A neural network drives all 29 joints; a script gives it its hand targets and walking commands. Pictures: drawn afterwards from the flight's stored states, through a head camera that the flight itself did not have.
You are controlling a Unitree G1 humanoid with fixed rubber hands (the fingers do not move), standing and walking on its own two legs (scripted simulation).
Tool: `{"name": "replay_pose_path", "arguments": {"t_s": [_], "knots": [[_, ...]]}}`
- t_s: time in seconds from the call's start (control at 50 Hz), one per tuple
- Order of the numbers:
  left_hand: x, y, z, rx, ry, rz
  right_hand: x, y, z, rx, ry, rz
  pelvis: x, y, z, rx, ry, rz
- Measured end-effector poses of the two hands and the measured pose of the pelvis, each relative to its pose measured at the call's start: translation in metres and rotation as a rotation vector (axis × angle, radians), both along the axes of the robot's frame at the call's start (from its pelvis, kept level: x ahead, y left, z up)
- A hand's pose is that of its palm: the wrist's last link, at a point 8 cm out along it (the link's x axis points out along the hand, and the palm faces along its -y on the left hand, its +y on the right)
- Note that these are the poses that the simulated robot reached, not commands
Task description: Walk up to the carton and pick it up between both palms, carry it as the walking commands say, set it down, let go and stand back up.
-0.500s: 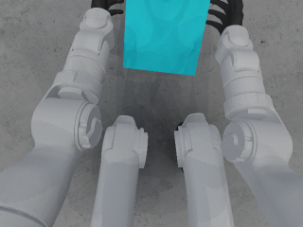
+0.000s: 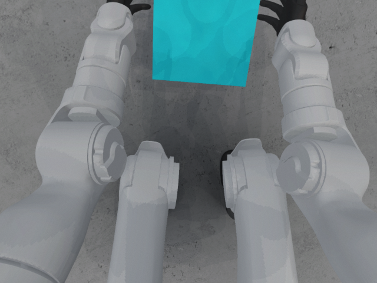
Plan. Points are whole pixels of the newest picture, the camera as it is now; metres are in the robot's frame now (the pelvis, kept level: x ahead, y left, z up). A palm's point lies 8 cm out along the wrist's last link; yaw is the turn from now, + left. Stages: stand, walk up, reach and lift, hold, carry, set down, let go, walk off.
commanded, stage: set down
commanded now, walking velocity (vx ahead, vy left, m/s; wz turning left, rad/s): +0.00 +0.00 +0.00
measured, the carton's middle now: (202, 23) +0.55 -0.02 -0.27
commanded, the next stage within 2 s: none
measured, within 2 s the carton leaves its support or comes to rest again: rests again in 0.74 s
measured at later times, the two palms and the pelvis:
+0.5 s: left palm (123, 4) +0.55 +0.12 -0.17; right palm (288, 17) +0.53 -0.16 -0.17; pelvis +0.01 +0.00 +0.00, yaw +0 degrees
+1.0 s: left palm (124, 14) +0.54 +0.12 -0.19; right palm (284, 24) +0.52 -0.16 -0.18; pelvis +0.01 +0.00 -0.01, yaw +0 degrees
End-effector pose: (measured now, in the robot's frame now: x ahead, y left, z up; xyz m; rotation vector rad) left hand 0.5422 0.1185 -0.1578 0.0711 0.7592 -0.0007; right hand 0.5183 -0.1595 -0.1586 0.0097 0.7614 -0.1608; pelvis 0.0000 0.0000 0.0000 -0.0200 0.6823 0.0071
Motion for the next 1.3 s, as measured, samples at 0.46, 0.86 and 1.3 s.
{"name": "replay_pose_path", "arguments": {"t_s": [0.46,0.86,1.3], "knots": [[0.010,0.000,-0.016,-0.021,-0.014,-0.010,0.012,-0.004,-0.015,0.007,-0.003,0.017,0.012,0.000,-0.002,-0.003,0.031,0.000],[-0.001,0.004,-0.031,-0.022,0.015,-0.022,0.004,-0.002,-0.026,-0.005,0.048,0.057,0.008,0.003,-0.007,-0.010,-0.002,-0.001],[-0.006,0.010,-0.030,0.013,-0.005,-0.025,-0.002,-0.008,-0.029,0.002,0.014,0.041,-0.004,-0.002,-0.012,-0.002,-0.058,0.003]]}}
